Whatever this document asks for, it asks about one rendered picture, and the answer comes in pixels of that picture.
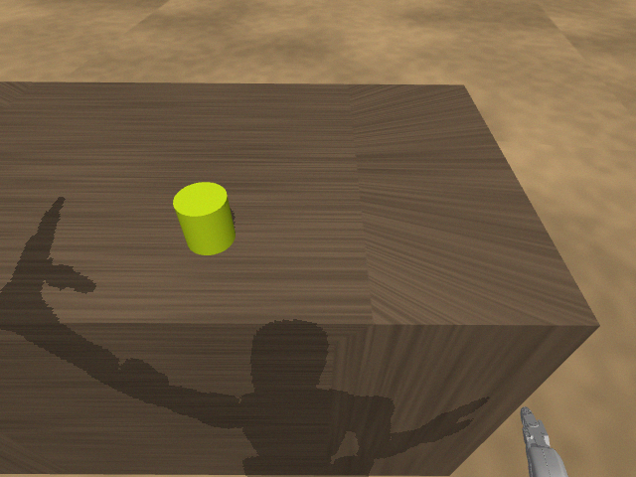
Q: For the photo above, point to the can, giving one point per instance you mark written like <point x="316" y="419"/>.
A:
<point x="204" y="214"/>

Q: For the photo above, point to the right robot hand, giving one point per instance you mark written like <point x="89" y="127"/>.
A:
<point x="543" y="461"/>

